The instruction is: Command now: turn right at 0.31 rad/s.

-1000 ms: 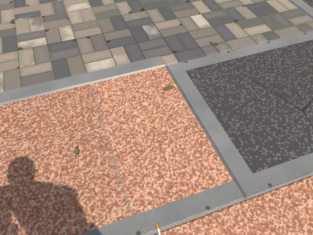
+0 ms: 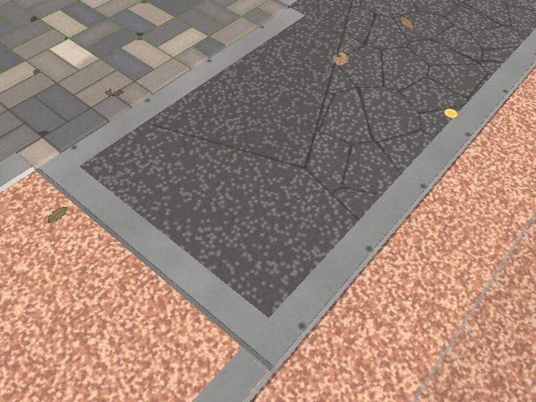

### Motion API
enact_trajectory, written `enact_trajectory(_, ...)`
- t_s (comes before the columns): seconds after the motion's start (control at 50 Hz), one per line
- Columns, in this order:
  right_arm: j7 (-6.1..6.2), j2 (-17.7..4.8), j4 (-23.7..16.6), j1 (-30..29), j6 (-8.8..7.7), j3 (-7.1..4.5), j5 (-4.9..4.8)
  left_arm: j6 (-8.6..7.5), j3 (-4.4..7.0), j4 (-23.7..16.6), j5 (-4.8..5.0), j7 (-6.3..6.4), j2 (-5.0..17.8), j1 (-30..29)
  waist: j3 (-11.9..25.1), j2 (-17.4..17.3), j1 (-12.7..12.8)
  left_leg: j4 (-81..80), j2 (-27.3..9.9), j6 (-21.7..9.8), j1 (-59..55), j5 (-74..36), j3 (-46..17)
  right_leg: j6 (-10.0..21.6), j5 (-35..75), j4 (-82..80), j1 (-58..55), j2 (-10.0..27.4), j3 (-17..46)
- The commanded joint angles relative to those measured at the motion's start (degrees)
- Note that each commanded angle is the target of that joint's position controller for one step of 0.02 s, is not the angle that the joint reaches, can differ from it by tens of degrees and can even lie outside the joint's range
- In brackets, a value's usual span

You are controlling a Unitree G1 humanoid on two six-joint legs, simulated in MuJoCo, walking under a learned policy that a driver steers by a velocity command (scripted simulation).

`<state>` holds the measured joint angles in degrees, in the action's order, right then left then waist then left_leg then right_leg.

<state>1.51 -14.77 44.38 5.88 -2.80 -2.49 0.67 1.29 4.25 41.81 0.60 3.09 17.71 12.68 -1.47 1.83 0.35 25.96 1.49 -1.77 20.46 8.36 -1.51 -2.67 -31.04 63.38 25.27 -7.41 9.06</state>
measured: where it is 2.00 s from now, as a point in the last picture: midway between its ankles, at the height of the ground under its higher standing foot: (160, 276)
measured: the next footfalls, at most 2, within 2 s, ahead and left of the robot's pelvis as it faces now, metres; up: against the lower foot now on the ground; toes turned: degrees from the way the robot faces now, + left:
right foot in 0.24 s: +0.04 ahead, -0.14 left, +0.00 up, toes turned +5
left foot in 0.66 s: +0.16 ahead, +0.18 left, +0.00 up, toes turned +19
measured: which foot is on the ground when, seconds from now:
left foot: down 0.00-0.24, up 0.26-0.64, down 0.66-1.00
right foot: up 0.00-0.22, down 0.24-0.66, up 0.68-1.00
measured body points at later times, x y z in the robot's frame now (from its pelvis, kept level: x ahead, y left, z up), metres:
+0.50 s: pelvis +0.05 +0.00 +0.01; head +0.06 -0.01 +0.46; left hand +0.07 +0.28 -0.10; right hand +0.23 -0.25 -0.10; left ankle +0.07 +0.14 -0.68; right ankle +0.00 -0.14 -0.74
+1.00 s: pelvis +0.23 +0.13 +0.01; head +0.25 +0.17 +0.46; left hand +0.32 +0.44 -0.08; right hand +0.39 -0.11 -0.10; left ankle +0.12 +0.16 -0.74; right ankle +0.47 +0.05 -0.68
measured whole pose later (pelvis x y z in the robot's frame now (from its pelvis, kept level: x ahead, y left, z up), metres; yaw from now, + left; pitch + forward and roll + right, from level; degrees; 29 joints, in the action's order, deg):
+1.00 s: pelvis +0.23 +0.13 +0.01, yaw +26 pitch +3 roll -1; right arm 0.2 -15.2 42.2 21.6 -3.5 -2.6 -1.2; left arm -6.2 2.9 38.1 -0.5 -1.0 16.4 3.9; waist -1.0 2.5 -3.5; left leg 17.7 5.4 -5.3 4.5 15.3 -6.2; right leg -2.0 3.9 38.1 39.4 3.6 3.6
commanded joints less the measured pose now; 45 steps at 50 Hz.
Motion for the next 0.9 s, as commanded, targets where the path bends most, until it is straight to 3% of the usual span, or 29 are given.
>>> enact_trajectory(0.02, -0.03, -6.4, -3.5, -1.0, 0.36, -0.96, 0.23, 0.76, 1.03, -1.8, -0.02, -0.04, 3.5, 5.3, 6.4, -7.1, 1.4, -7.8, -13.5, -11.4, -8.6, -17.6, -12.0, -2.2, 4.6, 4.5, 3.3, 4.0, -1.5)
enact_trajectory(0.06, 0.04, -6.2, -2.8, -0.3, 0.75, -0.81, 0.29, 0.54, -0.03, -2.4, 0.1, -0.27, 1.1, 4.4, 6.4, -9.6, 0.9, -8.4, -11.7, -11.6, -8.6, -16.6, -8.9, -2.5, 5.4, -4.3, 0.6, 5.0, -4.7)
enact_trajectory(0.1, -0.09, -6.1, -2.0, 0.8, 0.88, -0.52, 0.06, 0.17, -1.17, -2.9, -0.65, -0.38, -1.0, 2.3, 7.2, -11.0, -0.3, -8.2, -11.3, -11.7, -7.7, -15.4, -8.9, -2.1, 4.9, -15.5, -5.1, 6.8, -6.1)
enact_trajectory(0.12, -0.34, -6.8, -1.6, 1.9, 0.9, -0.65, -0.15, 0.03, -1.3, -2.8, -0.66, -0.45, -1.0, 1.5, 7.1, -11.8, -1.1, -7.9, -11.3, -11.8, -7.9, -13.2, -9.9, -1.9, 5.3, -20.3, -6.9, 6.6, -6.5)
enact_trajectory(0.18, -0.67, -10.1, -1.8, 2.4, 1.32, -1.44, -1.36, -0.25, -0.32, -1.9, -0.07, -0.37, 1.8, 2.6, 5.1, -12.0, -0.2, -6.8, -11.7, -11.2, -6.6, -7.1, -14.0, -0.1, 14.7, -34.6, -12.1, 4.9, -8.2)
enact_trajectory(0.2, -0.57, -10.2, -1.8, 2.8, 1.46, -1.47, -1.98, -0.38, -0.09, -1.6, -0.11, -0.36, 2.2, 3.1, 4.3, -11.6, 0.5, -6.3, -10.9, -9.8, -5.1, -5.8, -14.7, 1.3, 18.2, -40.3, -14.9, 4.2, -8.7)
enact_trajectory(0.22, -0.47, -10.0, -1.6, 4.1, 1.34, -1.39, -2.35, -0.5, 0.37, -1.9, -0.5, -0.15, 4.0, 3.4, 4.7, -10.5, 0.6, -5.4, -10.2, -7.5, -1.6, -3.6, -15.3, 3.0, 20.8, -41.3, -19.6, 6.2, -6.8)
enact_trajectory(0.24, -0.66, -8.1, -2.3, 3.5, 0.9, -0.85, -1.92, -0.45, 0.94, -2.3, -1.26, 0.29, 6.4, 5.8, 6.5, -6.4, 1.5, -1.2, -8.3, -4.4, 3.9, 1.1, -13.7, 5.6, 24.9, -40.8, -25.5, 12.8, -2.0)
enact_trajectory(0.26, -0.91, -4.3, -4.3, 2.3, 0.33, -0.22, -1.93, -0.19, 2.11, -1.0, -1.7, 0.2, 10.1, 7.1, 6.6, 8.0, 0.3, 6.7, 0.1, -0.7, 9.5, 14.0, -2.9, 10.8, 19.5, -42.9, -23.8, 19.3, 4.3)
enact_trajectory(0.28, -0.87, -6.3, -5.0, 0.0, 0.1, -0.67, -2.07, -0.47, 2.13, -2.2, -2.28, -0.14, 8.9, 6.0, 4.7, 13.1, 3.0, 17.5, 1.6, 1.0, 13.6, 21.8, 1.1, 16.3, 10.5, -49.7, -20.9, 26.4, 12.5)
enact_trajectory(0.3, -0.91, -8.9, -5.6, -1.8, 0.31, -1.9, -2.39, -1.5, 1.71, -2.9, -2.69, -0.17, 7.3, 5.8, 1.7, 11.1, 4.0, 27.9, -0.9, 1.1, 18.6, 22.7, -1.3, 18.0, 3.8, -52.8, -20.4, 28.9, 15.8)
enact_trajectory(0.32, -0.88, -8.8, -4.5, 0.7, 0.87, -2.47, -2.6, -2.72, 1.21, -3.3, -1.96, -0.1, 5.6, 3.8, 0.3, 8.9, 2.1, 33.0, -2.1, 0.8, 21.1, 20.7, -3.3, 16.5, 0.8, -53.5, -21.0, 27.4, 14.4)
enact_trajectory(0.34, -0.91, -8.1, -3.7, 2.9, 1.37, -2.57, -2.32, -3.89, 0.92, -3.3, -0.46, -0.14, 4.3, 2.3, -1.5, 8.2, 1.0, 34.9, -2.9, 1.0, 24.3, 17.2, -4.7, 14.9, 1.2, -54.0, -22.8, 25.9, 12.0)
enact_trajectory(0.36, -1.11, -7.0, -3.5, 3.3, 1.43, -2.46, -2.06, -4.74, 0.74, -2.9, 0.14, -0.17, 3.7, 2.5, -2.1, 6.7, 1.0, 35.7, -3.6, 1.1, 26.1, 14.0, -5.2, 13.9, 4.6, -54.3, -24.5, 25.4, 9.5)
enact_trajectory(0.44, -2.73, -4.0, -5.1, 0.6, 0.4, -1.52, -2.02, -5.96, 1.29, -1.7, -0.7, -0.77, 4.2, 4.9, -1.0, 4.3, 2.8, 28.7, -4.9, 2.5, 23.6, 5.6, -0.9, 12.5, 16.1, -55.2, -26.3, 22.9, -1.0)
enact_trajectory(0.5, -3.92, -3.1, -7.6, -2.4, 0.44, -0.76, -1.91, -6.13, 2.3, -1.2, -0.25, -1.39, 6.9, 5.1, -1.5, 5.4, 3.7, 20.0, -5.6, 2.4, 17.1, 4.8, 1.9, 12.5, 17.3, -55.1, -22.4, 23.0, -5.9)
enact_trajectory(0.58, -4.68, -5.0, -9.6, -2.8, 0.85, -0.93, -2.18, -6.12, 3.26, -0.6, 1.03, -2.47, 9.3, 5.1, -2.7, 5.8, 3.1, 14.5, -5.1, -0.2, 10.7, 8.1, 4.7, 12.0, 13.7, -52.9, -19.5, 25.0, -8.1)
enact_trajectory(0.62, -4.74, -5.7, -9.0, 0.9, 0.92, -1.44, -2.17, -5.58, 3.32, -0.6, 1.51, -2.72, 9.6, 3.6, -2.1, 4.3, 0.0, 10.0, -2.9, -2.5, 3.5, 7.2, 7.6, 10.4, 17.1, -47.5, -17.0, 24.9, -10.7)
enact_trajectory(0.64, -4.48, -7.4, -7.5, 6.2, 0.99, -2.58, -2.06, -5.45, 2.98, -0.7, 1.2, -2.69, 9.0, 3.6, 0.7, 2.8, -2.6, 8.3, 0.1, -3.7, -5.5, 6.5, 9.4, 8.8, 26.2, -39.4, -14.1, 23.0, -13.9)
enact_trajectory(0.66, -3.87, -11.2, -5.2, 15.1, 1.12, -4.74, -2.48, -5.54, 2.0, -0.9, 0.32, -2.63, 6.5, 4.5, 6.5, -1.6, -6.5, 6.9, 0.8, -5.8, -18.9, 6.2, 6.6, 6.0, 33.4, -23.8, -8.7, 19.4, -18.8)
enact_trajectory(0.68, -2.78, -20.0, -5.2, 21.7, 1.08, -6.8, -2.3, -6.28, 0.3, -5.6, -1.46, -2.54, 1.9, 3.3, 10.5, -19.4, -7.6, -1.8, -15.4, -15.4, -34.4, 15.5, -25.1, 0.0, 12.6, 2.8, 14.2, 10.8, -21.1)
enact_trajectory(0.7, -3.2, -19.2, -6.8, 21.6, -0.39, -5.72, -2.26, -8.39, -0.14, -7.0, -0.43, -2.47, 2.0, 0.5, 15.7, -17.1, -7.9, -13.5, -22.0, -20.7, -37.1, 22.1, -47.2, 0.5, -1.4, 13.2, 23.8, 6.4, -6.2)
enact_trajectory(0.72, -3.53, -14.8, -6.9, 19.2, -1.36, -4.4, -1.75, -9.48, 0.7, -7.5, 1.78, -3.11, 6.2, -1.6, 9.9, -12.1, -7.4, -13.6, -21.9, -19.0, -34.7, 20.0, -40.8, 2.3, 3.0, 15.2, 29.0, 9.7, -3.8)
enact_trajectory(0.74, -3.65, -12.0, -7.4, 16.8, -1.73, -3.56, -1.53, -9.92, 0.63, -7.1, 1.63, -3.25, 6.6, -1.7, 6.9, -9.2, -5.5, -11.9, -19.5, -16.9, -29.6, 15.5, -33.7, 4.0, 7.7, 12.4, 27.6, 12.0, -4.3)
enact_trajectory(0.76, -3.63, -10.2, -8.3, 13.0, -1.54, -3.01, -1.56, -9.95, 0.76, -6.3, 0.08, -2.96, 6.6, -1.4, 4.4, -4.6, -3.2, -11.1, -16.9, -15.0, -23.3, 9.4, -27.5, 4.2, 11.8, 7.8, 24.1, 14.0, -4.4)
enact_trajectory(0.78, -3.47, -9.0, -9.4, 10.0, -1.45, -2.5, -1.14, -9.57, 1.12, -5.9, -1.0, -2.87, 6.7, -0.6, 3.6, -5.2, -1.2, -12.1, -14.4, -13.8, -18.3, 4.4, -23.0, 4.1, 14.9, 3.8, 19.6, 15.1, -4.1)
enact_trajectory(0.8, -3.26, -8.9, -10.1, 8.5, -1.42, -2.44, -0.78, -9.02, 1.19, -5.7, -1.28, -3.12, 6.5, 0.0, 3.2, -6.4, -0.2, -13.3, -13.0, -13.7, -15.2, 0.1, -21.0, 3.6, 17.1, 2.1, 16.8, 15.0, -4.5)
enact_trajectory(0.84, -2.6, -9.7, -9.5, 8.8, -1.73, -2.63, -0.95, -8.08, 0.95, -5.3, -1.83, -3.24, 5.3, 0.1, 2.8, -5.1, 0.6, -14.0, -11.5, -14.1, -12.7, -9.1, -16.9, 1.9, 20.3, -1.3, 15.5, 13.7, -5.9)
enact_trajectory(0.9, -1.47, -10.2, -7.3, 12.3, -1.67, -2.86, -1.7, -7.73, -0.02, -7.0, -1.9, -3.05, 3.1, -6.4, 0.7, -4.5, -1.0, -13.7, -9.2, -12.7, -11.6, -14.7, -13.2, 0.1, 28.4, -13.2, 16.1, 11.6, -6.6)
